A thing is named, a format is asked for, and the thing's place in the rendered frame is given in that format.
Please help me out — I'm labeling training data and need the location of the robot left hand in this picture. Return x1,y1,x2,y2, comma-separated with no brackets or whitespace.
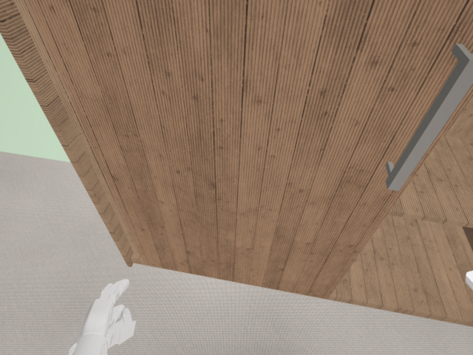
79,279,136,349

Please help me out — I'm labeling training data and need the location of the left robot forearm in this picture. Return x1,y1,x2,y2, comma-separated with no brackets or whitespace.
67,334,108,355

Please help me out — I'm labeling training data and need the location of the handle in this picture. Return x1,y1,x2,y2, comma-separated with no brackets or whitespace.
386,44,473,191

